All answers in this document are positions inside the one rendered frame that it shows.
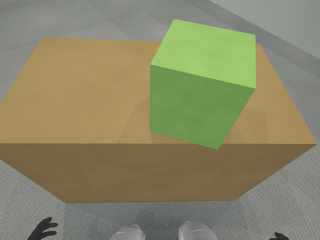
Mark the robot left thigh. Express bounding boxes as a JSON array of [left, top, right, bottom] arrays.
[[109, 225, 146, 240]]

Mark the robot right thigh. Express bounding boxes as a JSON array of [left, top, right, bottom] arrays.
[[178, 221, 218, 240]]

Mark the carton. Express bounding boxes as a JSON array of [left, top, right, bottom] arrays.
[[149, 19, 256, 150]]

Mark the pedestal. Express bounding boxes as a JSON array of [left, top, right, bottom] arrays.
[[0, 37, 317, 203]]

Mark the robot thigh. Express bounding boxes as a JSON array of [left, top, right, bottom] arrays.
[[178, 221, 218, 240], [109, 225, 146, 240]]

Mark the left robot hand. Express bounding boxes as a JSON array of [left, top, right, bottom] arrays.
[[27, 217, 58, 240]]

